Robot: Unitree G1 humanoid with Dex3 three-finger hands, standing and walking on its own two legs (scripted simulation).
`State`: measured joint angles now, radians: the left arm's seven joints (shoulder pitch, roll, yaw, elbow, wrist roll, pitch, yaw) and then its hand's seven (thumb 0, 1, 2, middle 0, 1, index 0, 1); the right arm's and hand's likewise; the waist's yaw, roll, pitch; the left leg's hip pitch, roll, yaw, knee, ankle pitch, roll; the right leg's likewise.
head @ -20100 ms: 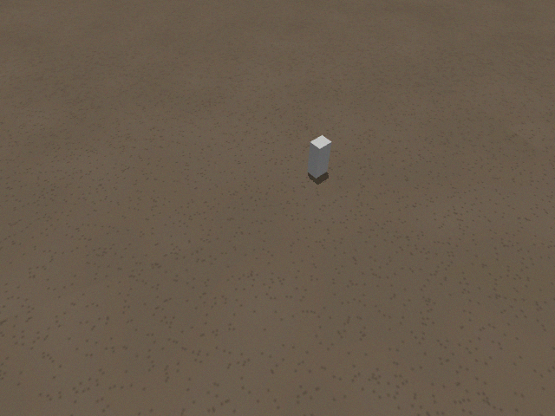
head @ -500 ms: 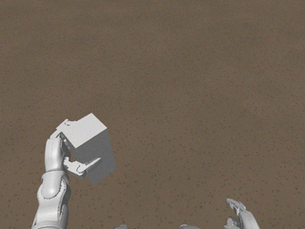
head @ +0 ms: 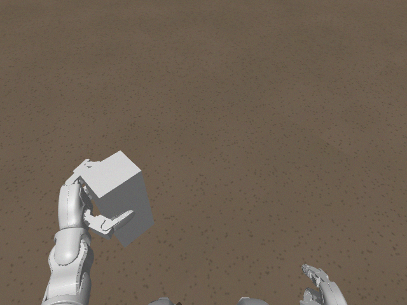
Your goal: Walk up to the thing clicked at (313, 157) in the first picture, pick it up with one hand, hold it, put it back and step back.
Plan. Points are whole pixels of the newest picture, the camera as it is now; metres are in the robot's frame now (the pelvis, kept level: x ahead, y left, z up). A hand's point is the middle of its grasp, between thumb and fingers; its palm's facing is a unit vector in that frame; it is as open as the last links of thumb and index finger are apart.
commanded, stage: hold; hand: left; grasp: from the side
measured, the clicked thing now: (122, 202) +0.31 +0.16 +0.01
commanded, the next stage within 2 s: crouch in 0.76 s
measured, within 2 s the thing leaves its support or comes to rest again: neither
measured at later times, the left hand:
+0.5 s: hand (109, 195) +0.32 +0.18 +0.04, palm faces +0.12 -0.99 -0.05, open 11.1 cm
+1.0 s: hand (109, 200) +0.31 +0.18 +0.03, palm faces +0.14 -0.99 -0.05, open 11.1 cm
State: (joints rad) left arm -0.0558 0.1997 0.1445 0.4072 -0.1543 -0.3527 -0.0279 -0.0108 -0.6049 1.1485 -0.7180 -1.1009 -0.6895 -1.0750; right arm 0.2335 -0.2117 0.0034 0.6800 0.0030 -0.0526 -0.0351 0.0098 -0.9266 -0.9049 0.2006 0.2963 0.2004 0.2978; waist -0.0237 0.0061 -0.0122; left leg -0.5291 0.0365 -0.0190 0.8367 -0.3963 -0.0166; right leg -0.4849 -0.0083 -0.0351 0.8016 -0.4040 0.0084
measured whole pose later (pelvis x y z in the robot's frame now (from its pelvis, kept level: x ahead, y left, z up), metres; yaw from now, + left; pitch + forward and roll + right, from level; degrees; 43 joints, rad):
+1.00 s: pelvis -0.01 +0.00 +0.00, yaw +0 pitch +5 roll -1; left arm -0.09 0.20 0.15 0.46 -0.14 -0.36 -0.02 -0.01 -0.59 1.15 -0.71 -1.10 -0.68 -1.07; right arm 0.23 -0.21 0.00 0.68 0.00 -0.06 -0.03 0.01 -0.90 -0.90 0.20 0.30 0.20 0.30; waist -0.02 0.01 -0.02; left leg -0.55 0.04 -0.02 0.85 -0.39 -0.02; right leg -0.51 -0.01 -0.04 0.82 -0.40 0.01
